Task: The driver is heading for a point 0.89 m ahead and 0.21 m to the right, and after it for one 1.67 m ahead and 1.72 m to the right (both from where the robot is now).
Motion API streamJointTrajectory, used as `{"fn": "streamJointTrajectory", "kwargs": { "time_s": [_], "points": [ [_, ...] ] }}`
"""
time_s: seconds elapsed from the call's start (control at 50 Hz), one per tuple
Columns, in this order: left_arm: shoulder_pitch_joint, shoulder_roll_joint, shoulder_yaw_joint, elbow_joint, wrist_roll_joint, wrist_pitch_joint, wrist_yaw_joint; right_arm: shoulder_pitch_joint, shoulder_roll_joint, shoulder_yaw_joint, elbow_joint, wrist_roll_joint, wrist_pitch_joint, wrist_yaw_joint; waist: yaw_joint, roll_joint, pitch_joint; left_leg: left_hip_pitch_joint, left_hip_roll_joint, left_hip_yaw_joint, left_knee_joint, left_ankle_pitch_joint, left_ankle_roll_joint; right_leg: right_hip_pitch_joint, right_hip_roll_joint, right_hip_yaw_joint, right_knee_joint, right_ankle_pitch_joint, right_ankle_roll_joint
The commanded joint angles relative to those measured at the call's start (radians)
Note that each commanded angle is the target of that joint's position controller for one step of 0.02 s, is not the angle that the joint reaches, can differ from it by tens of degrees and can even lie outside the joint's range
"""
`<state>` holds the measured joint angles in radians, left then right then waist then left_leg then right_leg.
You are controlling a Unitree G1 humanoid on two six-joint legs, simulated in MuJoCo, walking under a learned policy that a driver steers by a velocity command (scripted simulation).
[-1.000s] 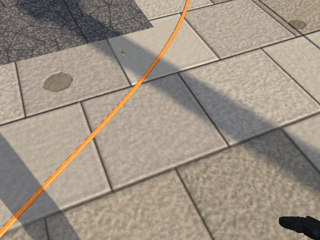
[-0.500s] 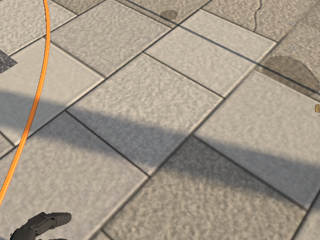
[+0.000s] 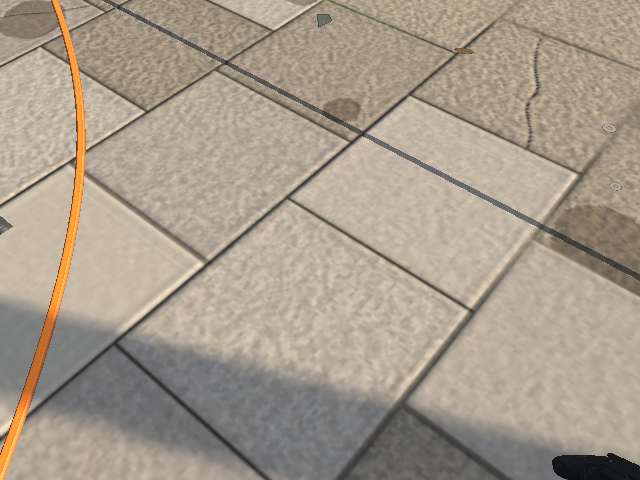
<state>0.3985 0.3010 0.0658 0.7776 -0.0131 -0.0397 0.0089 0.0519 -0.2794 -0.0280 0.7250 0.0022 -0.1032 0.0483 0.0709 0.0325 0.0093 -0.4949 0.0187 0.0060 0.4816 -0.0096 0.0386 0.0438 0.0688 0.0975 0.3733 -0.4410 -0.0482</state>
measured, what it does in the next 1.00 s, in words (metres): walks ahead, turning right: right foot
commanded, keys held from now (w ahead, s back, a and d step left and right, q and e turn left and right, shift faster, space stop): w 0.28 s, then w+e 0.72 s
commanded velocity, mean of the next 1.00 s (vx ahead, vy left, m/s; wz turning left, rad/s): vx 0.50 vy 0.00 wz -0.32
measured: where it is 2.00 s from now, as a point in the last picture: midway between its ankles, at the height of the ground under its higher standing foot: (514, 263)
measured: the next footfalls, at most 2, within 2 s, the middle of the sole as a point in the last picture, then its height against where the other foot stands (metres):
right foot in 0.54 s outside the picture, level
left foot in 1.04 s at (362, 341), level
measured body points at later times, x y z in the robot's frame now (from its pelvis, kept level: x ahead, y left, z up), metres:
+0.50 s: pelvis +0.28 +0.00 +0.01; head +0.31 -0.01 +0.46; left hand +0.51 +0.21 -0.07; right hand +0.27 -0.29 -0.12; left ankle +0.14 +0.11 -0.72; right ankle +0.43 -0.13 -0.71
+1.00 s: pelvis +0.57 -0.05 +0.01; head +0.60 -0.07 +0.46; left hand +0.69 +0.22 -0.10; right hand +0.72 -0.35 -0.06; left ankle +0.76 +0.02 -0.71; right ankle +0.43 -0.12 -0.72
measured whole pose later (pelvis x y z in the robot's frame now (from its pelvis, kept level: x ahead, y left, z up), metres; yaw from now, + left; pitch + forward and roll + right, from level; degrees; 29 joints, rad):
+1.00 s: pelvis +0.57 -0.05 +0.01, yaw -20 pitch +2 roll -1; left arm 0.39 0.30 0.07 0.75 -0.02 -0.03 0.02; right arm 0.02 -0.29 -0.03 0.68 0.00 -0.11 0.02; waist 0.09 0.04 0.01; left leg -0.52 0.00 -0.09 0.48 0.00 -0.03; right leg -0.07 0.12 0.21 0.43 -0.38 -0.07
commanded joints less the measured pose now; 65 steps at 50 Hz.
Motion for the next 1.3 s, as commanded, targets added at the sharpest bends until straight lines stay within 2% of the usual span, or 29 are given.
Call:
{"fn": "streamJointTrajectory", "kwargs": {
  "time_s": [0.02,0.04,0.06,0.08,0.12,0.14,0.2,0.34,0.44,0.5,0.54,0.56,0.58,0.6,0.62,0.64,0.66,0.68,0.74,0.86,0.96,1.02,1.04,1.06,1.08,1.1,1.14,1.2,1.3],
  "points": [
    [0.003,0.091,0.010,-0.068,0.027,-0.002,0.008,0.314,-0.243,-0.080,0.002,-0.015,-0.015,-0.015,-0.180,0.000,-0.279,0.586,0.178,-0.194,0.056,0.046,0.137,-0.261,-0.135,0.034,0.512,0.617,-0.053],
    [0.135,0.006,-0.013,-0.066,0.004,-0.020,0.001,0.382,-0.278,-0.094,0.038,-0.010,-0.006,-0.007,-0.128,0.296,-0.391,0.877,0.363,-0.667,-0.083,-0.227,0.283,-0.624,0.033,0.005,0.836,-0.080,0.019],
    [0.063,0.102,0.001,-0.057,-0.010,-0.031,-0.003,0.379,-0.184,-0.068,0.034,0.017,-0.004,-0.005,-0.172,0.181,-0.331,0.859,0.349,-0.736,-0.169,-0.431,0.251,-0.745,-0.011,0.094,0.930,-0.133,0.013],
    [-0.052,0.143,0.014,-0.087,-0.025,-0.038,-0.006,0.307,-0.151,-0.057,0.024,0.015,0.000,-0.011,-0.174,0.101,-0.181,0.731,0.325,-0.591,-0.189,-0.429,0.210,-0.804,-0.063,0.060,0.933,-0.044,0.008],
    [-0.142,0.125,0.013,-0.107,-0.002,-0.044,-0.004,0.206,-0.125,-0.046,0.009,-0.007,0.006,-0.016,-0.124,0.006,-0.041,0.485,0.255,-0.414,-0.234,-0.224,0.192,-0.756,-0.142,0.005,0.828,0.092,0.014],
    [-0.122,0.111,0.015,-0.103,0.002,-0.041,-0.005,0.190,-0.110,-0.039,0.007,-0.017,0.003,-0.018,-0.094,0.031,-0.037,0.424,0.229,-0.364,-0.256,-0.148,0.188,-0.699,-0.168,0.006,0.793,0.128,0.017],
    [-0.095,0.064,0.005,-0.090,0.004,-0.024,-0.004,0.193,-0.117,-0.040,0.023,-0.003,-0.006,-0.019,-0.067,0.051,-0.027,0.355,0.206,-0.261,-0.312,-0.019,0.208,-0.665,-0.188,-0.021,0.696,0.153,0.042],
    [-0.304,0.019,-0.017,-0.132,0.001,-0.038,-0.022,0.252,-0.167,-0.052,0.064,0.005,0.008,-0.038,-0.133,0.030,0.023,0.370,0.153,-0.050,-0.359,0.070,0.157,-0.654,-0.168,-0.082,0.290,0.522,0.060],
    [-0.414,0.031,-0.015,-0.180,-0.012,-0.038,-0.050,0.313,-0.180,-0.059,0.113,0.008,0.028,-0.042,-0.161,0.022,0.060,0.532,0.228,-0.007,-0.325,0.096,0.135,-0.697,-0.139,-0.076,0.191,0.482,0.013],
    [-0.367,0.064,0.001,-0.186,-0.002,-0.036,-0.062,0.282,-0.206,-0.070,0.110,0.013,0.047,-0.054,-0.111,0.047,0.015,0.610,0.243,0.040,-0.186,0.438,0.099,-0.608,-0.085,-0.127,0.177,0.345,-0.036],
    [-0.121,0.144,0.049,-0.123,-0.001,-0.030,-0.054,0.261,-0.199,-0.066,0.091,0.007,0.065,-0.072,0.017,0.027,-0.135,0.519,0.183,0.117,0.154,0.626,0.044,-0.254,-0.021,-0.155,0.133,0.368,-0.091],
    [0.040,0.231,0.075,-0.099,-0.002,-0.020,-0.038,0.280,-0.153,-0.044,0.058,-0.023,0.058,-0.080,0.063,-0.117,-0.258,0.266,0.128,0.140,0.486,0.288,0.005,0.057,-0.205,0.123,0.152,0.415,-0.164],
    [0.023,0.285,0.078,-0.101,-0.012,-0.027,-0.044,0.379,-0.040,-0.006,0.028,-0.032,0.028,-0.058,-0.037,-0.328,-0.356,-0.151,-0.083,0.027,0.778,-0.547,-0.044,0.352,-0.397,0.653,0.020,0.190,-0.347],
    [0.040,0.178,0.054,-0.107,-0.015,-0.028,-0.042,0.285,-0.143,-0.026,0.033,0.002,-0.005,-0.041,0.033,-0.205,-0.341,-0.266,-0.030,-0.112,0.852,-0.544,-0.027,0.354,-0.382,0.663,-0.051,0.070,-0.313],
    [-0.011,0.153,0.045,-0.112,-0.006,-0.032,-0.038,0.189,-0.171,-0.033,-0.003,0.030,-0.027,-0.032,0.034,-0.163,-0.198,-0.316,0.010,-0.099,0.829,-0.448,-0.010,0.233,-0.349,0.522,-0.070,0.148,-0.275],
    [-0.067,0.146,0.042,-0.123,-0.002,-0.033,-0.036,0.154,-0.158,-0.030,-0.009,0.019,-0.038,-0.036,0.002,-0.059,-0.131,-0.280,0.049,-0.094,0.760,-0.372,-0.009,0.097,-0.310,0.427,-0.081,0.253,-0.253],
    [-0.117,0.125,0.035,-0.135,0.003,-0.031,-0.035,0.140,-0.160,-0.036,-0.009,-0.003,-0.038,-0.041,-0.030,-0.030,-0.079,-0.228,0.071,-0.090,0.681,-0.329,-0.022,-0.020,-0.278,0.355,-0.100,0.368,-0.241],
    [-0.146,0.110,0.028,-0.148,0.014,-0.031,-0.032,0.154,-0.159,-0.040,-0.013,-0.011,-0.029,-0.041,-0.064,-0.060,-0.071,-0.168,0.086,-0.097,0.649,-0.303,-0.032,-0.094,-0.257,0.321,-0.122,0.441,-0.242],
    [-0.153,0.120,0.033,-0.148,0.004,-0.033,-0.019,0.167,-0.126,-0.038,-0.023,-0.019,0.000,-0.045,-0.093,-0.076,-0.045,-0.127,0.084,-0.072,0.537,-0.266,-0.083,-0.219,-0.228,0.248,-0.162,0.526,-0.258],
    [-0.062,0.158,0.046,-0.106,-0.007,-0.019,0.008,-0.054,-0.074,-0.020,-0.088,-0.012,-0.002,-0.039,-0.013,-0.094,0.000,-0.017,0.004,-0.050,0.127,0.099,-0.113,-0.327,-0.142,0.161,-0.148,0.427,-0.176],
    [-0.016,0.147,0.046,-0.078,-0.014,-0.003,0.015,-0.094,-0.123,-0.040,-0.113,0.004,-0.017,-0.025,-0.015,-0.123,-0.004,0.020,-0.014,-0.099,0.006,0.024,-0.074,-0.185,-0.197,0.295,-0.025,0.370,-0.146],
    [-0.047,0.107,0.034,-0.090,-0.006,0.006,0.012,0.089,-0.169,-0.068,-0.074,-0.007,-0.030,-0.034,-0.113,-0.137,-0.096,0.302,0.009,-0.085,-0.050,-0.040,-0.001,-0.204,-0.140,0.290,0.172,0.465,-0.094],
    [-0.042,0.051,0.012,-0.110,0.011,0.003,0.008,0.241,-0.223,-0.083,-0.063,-0.021,-0.032,-0.043,-0.172,-0.036,-0.240,0.568,0.175,-0.239,-0.023,-0.083,0.062,-0.329,-0.076,0.208,0.443,0.322,-0.057],
    [0.107,-0.006,-0.006,-0.133,-0.018,-0.008,0.007,0.321,-0.294,-0.103,-0.027,-0.025,-0.016,-0.040,-0.110,0.298,-0.356,0.876,0.397,-0.705,-0.107,-0.279,0.232,-0.688,0.057,0.081,0.761,-0.147,0.011],
    [0.098,0.100,0.010,-0.107,-0.027,-0.011,0.010,0.305,-0.203,-0.086,-0.040,0.002,-0.010,-0.035,-0.130,0.211,-0.299,0.841,0.411,-0.801,-0.159,-0.506,0.221,-0.812,-0.034,0.102,0.895,-0.136,0.026],
    [-0.019,0.157,0.026,-0.118,-0.023,-0.006,0.009,0.263,-0.140,-0.070,-0.051,0.002,-0.004,-0.041,-0.160,0.105,-0.166,0.718,0.363,-0.635,-0.177,-0.498,0.173,-0.840,-0.069,0.085,0.924,-0.040,0.033],
    [-0.116,0.138,0.031,-0.143,-0.003,-0.001,0.009,0.184,-0.108,-0.056,-0.045,-0.014,0.005,-0.043,-0.128,0.036,-0.031,0.499,0.282,-0.409,-0.218,-0.265,0.138,-0.792,-0.128,0.046,0.862,0.078,0.043],
    [-0.108,0.072,0.024,-0.152,-0.017,0.014,-0.003,0.168,-0.090,-0.053,-0.024,-0.011,-0.004,-0.043,-0.092,0.085,0.002,0.387,0.231,-0.229,-0.290,-0.126,0.134,-0.721,-0.171,0.012,0.785,0.126,0.044],
    [-0.193,0.041,0.013,-0.187,-0.009,0.017,-0.016,0.179,-0.147,-0.074,0.012,-0.008,-0.007,-0.044,-0.098,0.040,0.015,0.414,0.241,-0.060,-0.333,0.053,0.152,-0.766,-0.190,-0.006,0.585,0.309,0.059]
  ]
}}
